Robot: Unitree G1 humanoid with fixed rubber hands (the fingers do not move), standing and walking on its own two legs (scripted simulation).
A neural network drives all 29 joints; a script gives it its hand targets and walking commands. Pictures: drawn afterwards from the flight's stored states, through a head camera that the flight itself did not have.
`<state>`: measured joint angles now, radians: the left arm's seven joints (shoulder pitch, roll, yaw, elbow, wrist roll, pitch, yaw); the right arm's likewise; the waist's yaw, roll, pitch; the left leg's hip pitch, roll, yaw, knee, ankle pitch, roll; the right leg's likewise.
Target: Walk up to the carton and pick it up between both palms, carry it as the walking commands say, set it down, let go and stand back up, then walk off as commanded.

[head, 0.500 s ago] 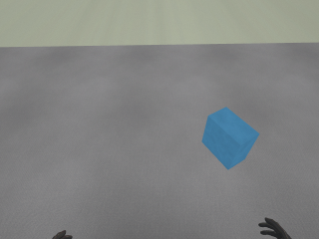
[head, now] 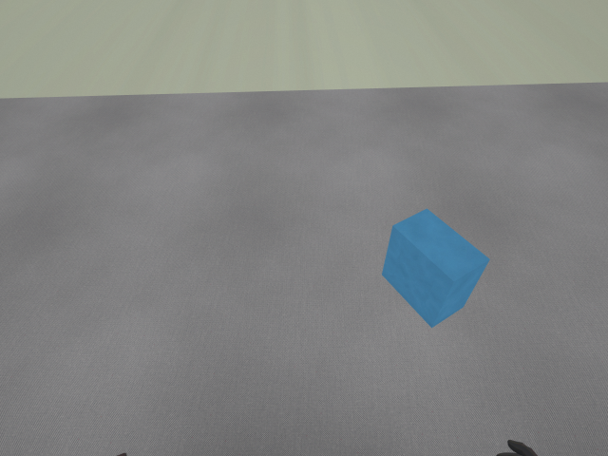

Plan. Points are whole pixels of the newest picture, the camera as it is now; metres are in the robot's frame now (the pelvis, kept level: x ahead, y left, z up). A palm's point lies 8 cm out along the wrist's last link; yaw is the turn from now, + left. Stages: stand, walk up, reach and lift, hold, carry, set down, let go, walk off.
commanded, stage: stand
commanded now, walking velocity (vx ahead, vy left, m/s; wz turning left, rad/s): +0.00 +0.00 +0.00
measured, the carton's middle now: (429, 267) +0.86 -0.46 -0.62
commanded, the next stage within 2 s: walk up in 0.28 s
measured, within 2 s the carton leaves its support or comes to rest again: neither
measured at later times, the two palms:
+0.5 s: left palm out of the picture +0.09 +0.29 -0.10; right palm out of the picture +0.08 -0.30 -0.10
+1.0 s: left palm out of the picture +0.16 +0.08 -0.12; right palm out of the picture +0.12 -0.43 -0.14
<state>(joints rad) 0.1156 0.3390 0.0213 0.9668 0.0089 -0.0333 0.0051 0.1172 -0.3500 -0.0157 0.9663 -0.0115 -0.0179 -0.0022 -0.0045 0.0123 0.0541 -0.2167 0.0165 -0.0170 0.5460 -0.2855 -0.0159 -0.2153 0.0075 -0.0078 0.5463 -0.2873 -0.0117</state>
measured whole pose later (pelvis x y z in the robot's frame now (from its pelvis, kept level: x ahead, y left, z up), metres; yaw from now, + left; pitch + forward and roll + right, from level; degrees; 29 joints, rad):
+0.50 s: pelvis +0.00 +0.00 +0.01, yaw -1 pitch -3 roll +0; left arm 0.09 0.34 0.02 1.08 0.01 -0.03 0.00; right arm 0.09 -0.35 -0.01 1.08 -0.01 -0.02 0.00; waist 0.00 0.01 0.06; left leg -0.13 0.02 -0.01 0.37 -0.19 -0.02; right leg -0.13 0.01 0.00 0.37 -0.19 -0.01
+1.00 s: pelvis +0.09 -0.16 +0.00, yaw -18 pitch +0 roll +1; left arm 0.33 0.18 0.02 0.99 0.03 -0.05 -0.03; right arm 0.15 -0.29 -0.06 0.93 -0.04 -0.02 0.05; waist 0.05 0.08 0.05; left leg -0.44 0.10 0.06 1.20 -0.40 -0.03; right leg -0.30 0.00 0.01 0.60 -0.30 -0.02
